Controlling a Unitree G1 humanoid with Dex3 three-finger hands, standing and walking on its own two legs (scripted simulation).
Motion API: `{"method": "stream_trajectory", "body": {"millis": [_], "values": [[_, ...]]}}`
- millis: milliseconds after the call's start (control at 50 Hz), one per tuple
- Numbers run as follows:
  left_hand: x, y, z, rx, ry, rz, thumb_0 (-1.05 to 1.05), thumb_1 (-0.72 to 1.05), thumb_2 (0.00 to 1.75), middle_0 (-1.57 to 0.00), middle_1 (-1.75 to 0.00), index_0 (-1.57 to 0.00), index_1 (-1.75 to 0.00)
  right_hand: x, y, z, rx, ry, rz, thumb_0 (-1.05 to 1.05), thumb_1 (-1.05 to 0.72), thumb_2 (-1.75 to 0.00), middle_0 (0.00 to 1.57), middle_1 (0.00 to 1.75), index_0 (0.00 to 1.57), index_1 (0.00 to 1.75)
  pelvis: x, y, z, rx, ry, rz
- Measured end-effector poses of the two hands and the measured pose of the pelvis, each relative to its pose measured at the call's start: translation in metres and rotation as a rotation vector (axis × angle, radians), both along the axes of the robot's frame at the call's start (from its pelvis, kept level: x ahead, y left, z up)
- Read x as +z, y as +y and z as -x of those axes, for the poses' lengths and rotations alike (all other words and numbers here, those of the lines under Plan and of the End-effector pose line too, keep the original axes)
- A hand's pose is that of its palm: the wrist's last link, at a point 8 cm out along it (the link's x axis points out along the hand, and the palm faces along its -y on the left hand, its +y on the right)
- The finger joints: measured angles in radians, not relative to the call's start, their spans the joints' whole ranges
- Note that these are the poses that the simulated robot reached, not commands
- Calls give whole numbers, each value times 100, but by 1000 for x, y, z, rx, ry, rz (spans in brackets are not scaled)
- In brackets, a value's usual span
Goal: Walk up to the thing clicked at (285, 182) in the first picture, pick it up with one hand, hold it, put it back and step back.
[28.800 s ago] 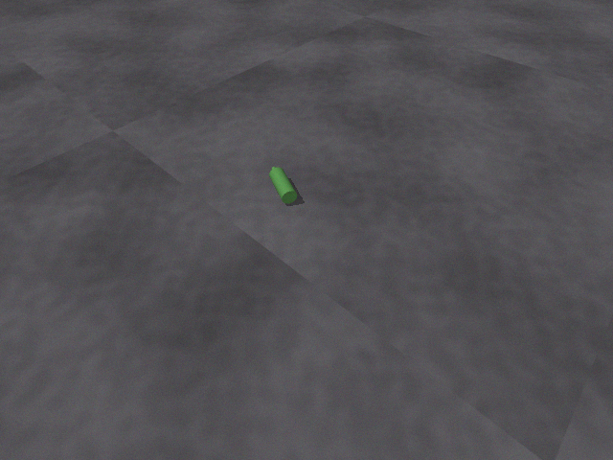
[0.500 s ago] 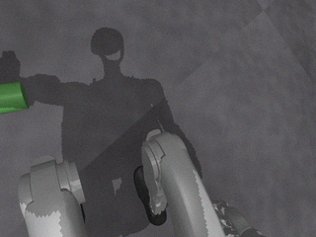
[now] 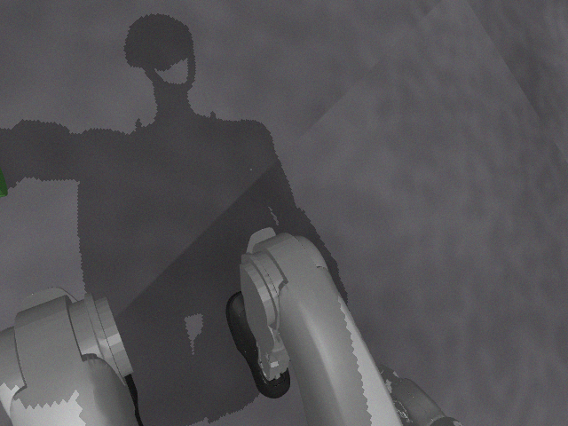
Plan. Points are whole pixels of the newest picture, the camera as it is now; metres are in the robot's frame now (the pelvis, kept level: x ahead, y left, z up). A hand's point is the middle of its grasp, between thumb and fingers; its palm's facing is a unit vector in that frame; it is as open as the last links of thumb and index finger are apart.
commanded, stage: rest palm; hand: left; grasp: from above
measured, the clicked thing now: out of the picture +0.45 +0.37 -0.27
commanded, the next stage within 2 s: close in 1.06 s
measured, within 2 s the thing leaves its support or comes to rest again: neither
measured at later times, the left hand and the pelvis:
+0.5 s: hand out of the picture +0.44 +0.35 -0.24, palm faces -0.45 -0.12 -0.89, open 14.0 cm; pelvis +0.00 +0.00 +0.00, yaw -1 degrees
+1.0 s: hand out of the picture +0.44 +0.34 -0.25, palm faces -0.45 -0.12 -0.88, open 13.8 cm; pelvis +0.00 +0.00 -0.01, yaw -2 degrees
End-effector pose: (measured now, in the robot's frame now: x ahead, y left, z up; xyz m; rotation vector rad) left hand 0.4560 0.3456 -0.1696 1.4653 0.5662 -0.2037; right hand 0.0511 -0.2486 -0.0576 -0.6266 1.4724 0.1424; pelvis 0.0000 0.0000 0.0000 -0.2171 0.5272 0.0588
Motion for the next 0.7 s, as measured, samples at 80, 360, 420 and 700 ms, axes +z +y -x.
{"method": "stream_trajectory", "body": {"millis": [80,360,420,700], "values": [[-4,1,5,-2,17,9,0,-54,100,-9,-99,-8,-100,1,-1,-12,28,-25,-3,0,-91,-90,20,30,20,30,0,0,0,0,-9,3],[-10,5,10,-24,-15,22,0,-53,101,-9,-100,-8,-101,5,-1,-29,97,-55,12,0,-91,-90,20,30,20,30,-2,2,3,-2,-32,15],[-12,5,10,-22,-21,19,0,-53,101,-9,-100,-8,-102,6,0,-25,96,-51,11,0,-91,-90,20,30,20,30,-3,3,3,-2,-35,18],[-18,-3,9,-13,-5,5,0,-49,99,-9,-103,-10,-103,5,5,-5,85,-18,-16,0,-91,-90,20,30,20,30,-5,3,5,-11,-43,20]]}}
